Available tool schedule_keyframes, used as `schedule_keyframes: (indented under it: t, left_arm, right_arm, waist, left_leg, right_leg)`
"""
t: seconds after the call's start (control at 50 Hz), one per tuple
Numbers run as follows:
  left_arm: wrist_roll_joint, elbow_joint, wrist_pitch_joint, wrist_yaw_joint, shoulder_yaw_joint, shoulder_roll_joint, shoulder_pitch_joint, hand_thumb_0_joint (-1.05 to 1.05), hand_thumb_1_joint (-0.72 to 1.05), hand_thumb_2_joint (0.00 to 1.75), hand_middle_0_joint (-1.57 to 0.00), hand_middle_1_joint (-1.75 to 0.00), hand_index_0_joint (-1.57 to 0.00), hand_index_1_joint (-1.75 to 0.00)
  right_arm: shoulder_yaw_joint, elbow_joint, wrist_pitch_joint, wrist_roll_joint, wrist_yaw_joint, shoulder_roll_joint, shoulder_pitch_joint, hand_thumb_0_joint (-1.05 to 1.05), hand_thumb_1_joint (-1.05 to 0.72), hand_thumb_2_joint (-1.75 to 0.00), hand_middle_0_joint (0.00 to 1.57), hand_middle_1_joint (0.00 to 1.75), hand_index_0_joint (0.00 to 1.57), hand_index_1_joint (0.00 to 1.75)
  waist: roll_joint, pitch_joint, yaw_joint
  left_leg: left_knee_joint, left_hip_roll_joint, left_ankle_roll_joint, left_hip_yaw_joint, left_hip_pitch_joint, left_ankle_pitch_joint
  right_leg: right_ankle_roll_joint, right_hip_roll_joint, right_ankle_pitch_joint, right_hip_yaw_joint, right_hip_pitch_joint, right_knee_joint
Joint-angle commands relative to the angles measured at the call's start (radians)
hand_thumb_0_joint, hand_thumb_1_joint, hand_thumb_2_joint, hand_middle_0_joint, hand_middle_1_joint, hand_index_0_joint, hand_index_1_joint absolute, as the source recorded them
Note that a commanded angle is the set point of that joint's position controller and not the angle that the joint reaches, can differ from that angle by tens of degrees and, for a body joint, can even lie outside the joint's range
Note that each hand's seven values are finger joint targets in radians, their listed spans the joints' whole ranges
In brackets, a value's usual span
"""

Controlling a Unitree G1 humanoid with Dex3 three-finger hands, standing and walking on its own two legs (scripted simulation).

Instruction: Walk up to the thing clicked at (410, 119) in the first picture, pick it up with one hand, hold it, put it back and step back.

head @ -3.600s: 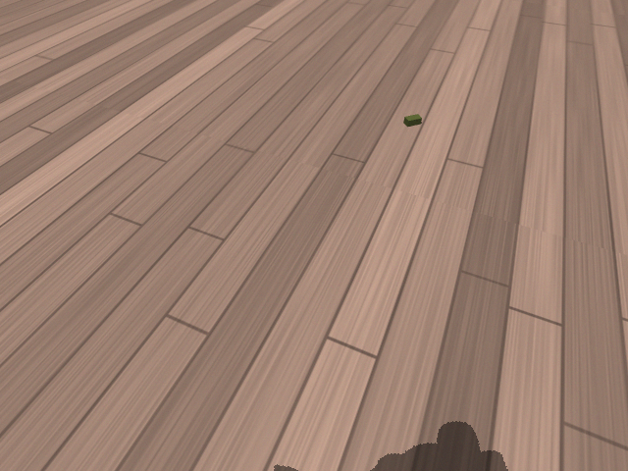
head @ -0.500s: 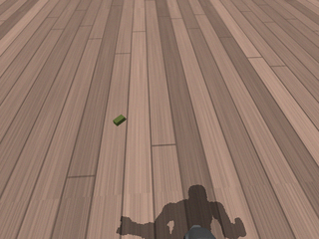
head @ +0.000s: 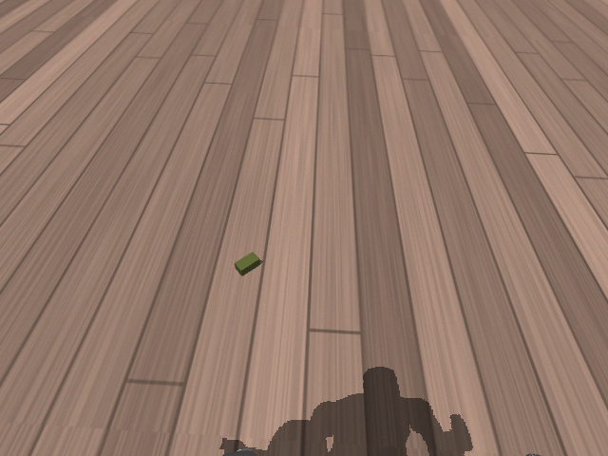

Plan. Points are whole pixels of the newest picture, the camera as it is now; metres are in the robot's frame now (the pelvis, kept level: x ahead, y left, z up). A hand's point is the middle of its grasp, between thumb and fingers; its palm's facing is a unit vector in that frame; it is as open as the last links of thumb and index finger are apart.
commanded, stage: walk up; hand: left
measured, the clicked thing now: (247, 263) +0.91 +0.22 -0.73
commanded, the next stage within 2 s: none
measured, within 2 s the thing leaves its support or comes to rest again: neither
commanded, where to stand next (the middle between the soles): +0.47 +0.00 m, yaw -1 degrees
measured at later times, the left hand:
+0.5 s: hand (162, 361) +0.28 +0.24 -0.12, palm faces -0.03 -0.91 -0.41, open 7.4 cm
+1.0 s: hand (155, 310) +0.39 +0.29 -0.15, palm faces -0.06 -0.93 -0.37, open 7.4 cm
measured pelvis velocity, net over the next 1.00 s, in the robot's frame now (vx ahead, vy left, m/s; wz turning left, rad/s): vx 0.33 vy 0.01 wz -0.02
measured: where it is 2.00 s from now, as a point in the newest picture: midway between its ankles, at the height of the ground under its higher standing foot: (305, 404)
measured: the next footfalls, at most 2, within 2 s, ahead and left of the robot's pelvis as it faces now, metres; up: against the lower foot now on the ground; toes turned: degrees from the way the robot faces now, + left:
right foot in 0.40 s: +0.30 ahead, -0.16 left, +0.00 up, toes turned -5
left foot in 0.80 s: +0.42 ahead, +0.12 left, +0.00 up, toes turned +4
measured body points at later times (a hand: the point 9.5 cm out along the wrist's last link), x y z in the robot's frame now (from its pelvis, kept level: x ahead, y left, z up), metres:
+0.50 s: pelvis +0.19 -0.03 +0.00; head +0.21 -0.06 +0.45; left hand +0.28 +0.29 -0.09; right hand +0.22 -0.36 -0.13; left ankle +0.12 +0.10 -0.67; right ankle +0.26 -0.15 -0.72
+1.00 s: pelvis +0.33 +0.01 +0.01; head +0.36 +0.04 +0.45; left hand +0.39 +0.34 -0.12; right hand +0.39 -0.31 -0.09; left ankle +0.38 +0.12 -0.72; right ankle +0.35 -0.13 -0.67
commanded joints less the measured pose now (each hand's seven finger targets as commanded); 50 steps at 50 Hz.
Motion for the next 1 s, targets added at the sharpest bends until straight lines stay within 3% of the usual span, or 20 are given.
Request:
schedule_keyframes:
  t: [0.0, 0.04, 0.08, 0.2, 0.32, 0.36, 0.38, 0.4, 0.42, 0.46, 0.54, 0.68, 0.76, 0.78, 0.8, 0.82, 0.84, 0.88, 0.92, 0.98]
  left_arm:
    - [-0.006, -0.094, -0.018, 0.032, 0.039, 0.209, -0.06, 0.0, 0.9, 0.9, -0.2, -0.3, -0.2, -0.3]
    - [-0.019, -0.057, -0.015, 0.025, 0.037, 0.206, -0.022, 0.0, 0.9, 0.9, -0.2, -0.3, -0.2, -0.3]
    - [-0.019, -0.024, -0.005, 0.013, 0.039, 0.194, 0.019, 0.0, 0.9, 0.9, -0.2, -0.3, -0.2, -0.3]
    - [0.003, -0.058, 0.002, -0.018, 0.042, 0.155, -0.093, 0.0, 0.9, 0.9, -0.2, -0.3, -0.2, -0.3]
    - [-0.002, -0.049, -0.014, -0.021, 0.05, 0.134, -0.102, 0.0, 0.9, 0.9, -0.2, -0.3, -0.2, -0.3]
    - [0.001, -0.018, -0.026, -0.007, 0.065, 0.165, 0.005, 0.0, 0.9, 0.9, -0.2, -0.3, -0.2, -0.3]
    - [0.005, -0.001, -0.037, 0.005, 0.083, 0.208, 0.085, 0.0, 0.9, 0.9, -0.2, -0.3, -0.2, -0.3]
    - [0.005, -0.016, -0.044, 0.018, 0.107, 0.302, 0.136, 0.0, 0.9, 0.9, -0.2, -0.3, -0.2, -0.3]
    - [-0.008, -0.022, -0.039, 0.017, 0.104, 0.332, 0.12, 0.0, 0.9, 0.9, -0.2, -0.3, -0.2, -0.3]
    - [-0.027, -0.054, -0.035, 0.025, 0.088, 0.269, 0.033, 0.0, 0.9, 0.9, -0.2, -0.3, -0.2, -0.3]
    - [-0.012, -0.085, -0.039, 0.025, 0.068, 0.222, -0.032, 0.0, 0.9, 0.9, -0.2, -0.3, -0.2, -0.3]
    - [-0.002, -0.119, -0.036, 0.017, 0.072, 0.249, -0.025, 0.0, 0.9, 0.9, -0.2, -0.3, -0.2, -0.3]
    - [0.003, -0.135, -0.023, 0.015, 0.052, 0.22, -0.09, 0.0, 0.9, 0.9, -0.2, -0.3, -0.2, -0.3]
    - [0.008, -0.137, -0.019, 0.015, 0.033, 0.164, -0.051, 0.0, 0.9, 0.9, -0.2, -0.3, -0.2, -0.3]
    - [-0.007, -0.141, -0.017, 0.012, 0.008, 0.069, 0.001, 0.0, 0.9, 0.9, -0.2, -0.3, -0.2, -0.3]
    - [-0.003, -0.117, -0.007, 0.031, 0.035, 0.174, -0.027, 0.0, 0.9, 0.9, -0.2, -0.3, -0.2, -0.3]
    - [-0.004, -0.092, -0.001, 0.049, 0.03, 0.211, -0.043, 0.0, 0.9, 0.9, -0.2, -0.3, -0.2, -0.3]
    - [-0.017, -0.054, 0.005, 0.052, 0.03, 0.178, 0.024, 0.0, 0.9, 0.9, -0.2, -0.3, -0.2, -0.3]
    - [-0.016, -0.015, 0.016, 0.049, 0.026, 0.164, 0.073, 0.0, 0.9, 0.9, -0.2, -0.3, -0.2, -0.3]
    - [-0.017, -0.006, 0.032, 0.049, 0.023, 0.122, 0.027, 0.0, 0.9, 0.9, -0.2, -0.3, -0.2, -0.3]
  right_arm:
    - [-0.1, -0.053, -0.028, 0.029, -0.041, -0.364, 0.215, 0.0, -0.9, -0.9, 0.2, 0.3, 0.2, 0.3]
    - [-0.064, -0.085, -0.027, 0.026, -0.052, -0.28, 0.107, 0.0, -0.9, -0.9, 0.2, 0.3, 0.2, 0.3]
    - [-0.048, -0.084, -0.033, 0.027, -0.054, -0.253, 0.068, 0.0, -0.9, -0.9, 0.2, 0.3, 0.2, 0.3]
    - [-0.055, -0.099, -0.036, 0.018, -0.051, -0.268, 0.101, 0.0, -0.9, -0.9, 0.2, 0.3, 0.2, 0.3]
    - [-0.049, -0.125, -0.023, 0.018, -0.049, -0.258, 0.051, 0.0, -0.9, -0.9, 0.2, 0.3, 0.2, 0.3]
    - [-0.033, -0.135, -0.015, 0.019, -0.053, -0.222, 0.055, 0.0, -0.9, -0.9, 0.2, 0.3, 0.2, 0.3]
    - [-0.015, -0.137, -0.014, 0.021, -0.052, -0.166, 0.102, 0.0, -0.9, -0.9, 0.2, 0.3, 0.2, 0.3]
    - [0.009, -0.159, -0.012, 0.021, -0.05, -0.104, 0.127, 0.0, -0.9, -0.9, 0.2, 0.3, 0.2, 0.3]
    - [-0.018, -0.14, -0.002, 0.018, -0.062, -0.201, 0.081, 0.0, -0.9, -0.9, 0.2, 0.3, 0.2, 0.3]
    - [-0.023, -0.101, 0.006, 0.03, -0.066, -0.221, 0.07, 0.0, -0.9, -0.9, 0.2, 0.3, 0.2, 0.3]
    - [-0.025, -0.057, 0.017, 0.018, -0.04, -0.186, 0.132, 0.0, -0.9, -0.9, 0.2, 0.3, 0.2, 0.3]
    - [-0.041, -0.088, 0.011, -0.001, -0.013, -0.179, 0.011, 0.0, -0.9, -0.9, 0.2, 0.3, 0.2, 0.3]
    - [-0.058, -0.044, -0.006, -0.006, -0.023, -0.193, 0.138, 0.0, -0.9, -0.9, 0.2, 0.3, 0.2, 0.3]
    - [-0.071, -0.02, -0.014, -0.006, -0.036, -0.236, 0.223, 0.0, -0.9, -0.9, 0.2, 0.3, 0.2, 0.3]
    - [-0.09, -0.039, -0.023, -0.015, -0.047, -0.323, 0.254, 0.0, -0.9, -0.9, 0.2, 0.3, 0.2, 0.3]
    - [-0.093, -0.07, -0.022, 0.008, -0.047, -0.359, 0.218, 0.0, -0.9, -0.9, 0.2, 0.3, 0.2, 0.3]
    - [-0.076, -0.077, -0.01, 0.021, -0.06, -0.316, 0.133, 0.0, -0.9, -0.9, 0.2, 0.3, 0.2, 0.3]
    - [-0.046, -0.097, -0.014, 0.015, -0.075, -0.245, 0.076, 0.0, -0.9, -0.9, 0.2, 0.3, 0.2, 0.3]
    - [-0.036, -0.096, -0.016, 0.018, -0.084, -0.232, 0.045, 0.0, -0.9, -0.9, 0.2, 0.3, 0.2, 0.3]
    - [-0.019, -0.104, -0.009, 0.012, -0.092, -0.215, -0.003, 0.0, -0.9, -0.9, 0.2, 0.3, 0.2, 0.3]
  waist:
    - [0.184, -0.093, -0.125]
    - [0.086, -0.045, -0.065]
    - [0.159, -0.008, -0.029]
    - [0.173, 0.008, -0.07]
    - [0.138, -0.02, -0.032]
    - [0.04, -0.084, 0.026]
    - [-0.122, -0.141, 0.061]
    - [-0.316, -0.152, 0.066]
    - [-0.225, -0.116, 0.076]
    - [-0.091, -0.029, 0.039]
    - [-0.148, -0.032, -0.018]
    - [-0.124, -0.003, 0.005]
    - [-0.029, -0.038, -0.101]
    - [0.132, -0.08, -0.136]
    - [0.399, -0.088, -0.132]
    - [0.253, -0.041, -0.129]
    - [0.12, 0.05, -0.081]
    - [0.097, 0.005, -0.031]
    - [0.167, -0.037, -0.007]
    - [0.183, -0.062, -0.008]
  left_leg:
    - [-0.363, 0.393, 0.268, -0.75, 0.467, -0.314]
    - [-0.314, 0.284, 0.206, -0.448, 0.358, -0.119]
    - [-0.346, 0.221, 0.167, -0.274, 0.218, -0.069]
    - [-0.375, 0.225, 0.22, -0.212, 0.263, -0.077]
    - [-0.244, 0.189, 0.168, -0.125, 0.176, 0.011]
    - [-0.036, 0.145, 0.127, -0.082, 0.131, 0.094]
    - [0.213, 0.067, 0.093, -0.016, 0.046, 0.049]
    - [0.452, -0.052, 0.038, 0.019, -0.164, -0.307]
    - [0.549, -0.058, 0.031, -0.064, -0.267, -0.39]
    - [0.57, 0.004, 0.025, -0.156, -0.26, -0.275]
    - [0.372, 0.029, 0.003, -0.098, -0.125, -0.19]
    - [0.087, 0.032, -0.021, -0.042, -0.016, -0.083]
    - [-0.024, -0.026, 0.004, 0.011, 0.299, -0.086]
    - [-0.107, -0.001, 0.032, -0.076, 0.447, -0.24]
    - [-0.322, 0.254, 0.116, -0.545, 0.513, -0.493]
    - [-0.417, 0.387, 0.224, -0.78, 0.394, -0.559]
    - [-0.363, 0.371, 0.227, -0.639, 0.235, -0.268]
    - [-0.263, 0.28, 0.2, -0.383, 0.248, 0.209]
    - [-0.213, 0.234, 0.188, -0.227, 0.183, 0.366]
    - [-0.162, 0.216, 0.181, -0.148, 0.137, 0.477]
  right_leg:
    - [-0.05, 0.069, -0.094, 0.152, -0.588, 0.542]
    - [-0.044, 0.02, 0.043, 0.203, -0.513, 0.49]
    - [-0.03, -0.012, 0.117, 0.166, -0.419, 0.384]
    - [0.005, -0.021, 0.183, 0.095, -0.421, 0.135]
    - [-0.017, 0.044, 0.291, 0.038, -0.17, -0.08]
    - [-0.031, 0.079, 0.286, 0.033, 0.044, -0.153]
    - [-0.062, 0.023, 0.176, 0.131, 0.185, -0.237]
    - [-0.143, -0.237, 0.04, 0.55, 0.275, -0.352]
    - [-0.259, -0.332, 0.003, 0.757, 0.249, -0.415]
    - [-0.249, -0.27, 0.122, 0.564, 0.128, -0.399]
    - [-0.213, -0.147, 0.264, 0.28, -0.015, -0.382]
    - [-0.217, -0.156, -0.037, 0.245, -0.137, -0.404]
    - [-0.16, -0.105, -0.068, 0.17, -0.321, -0.198]
    - [-0.128, -0.051, 0.008, 0.116, -0.415, 0.041]
    - [-0.042, 0.104, -0.049, 0.017, -0.598, 0.381]
    - [-0.052, 0.106, -0.111, 0.128, -0.618, 0.476]
    - [-0.041, 0.069, -0.064, 0.19, -0.551, 0.489]
    - [-0.038, 0.044, -0.015, 0.206, -0.452, 0.444]
    - [-0.021, 0.032, 0.022, 0.158, -0.329, 0.352]
    - [-0.008, 0.027, 0.095, 0.111, -0.224, 0.188]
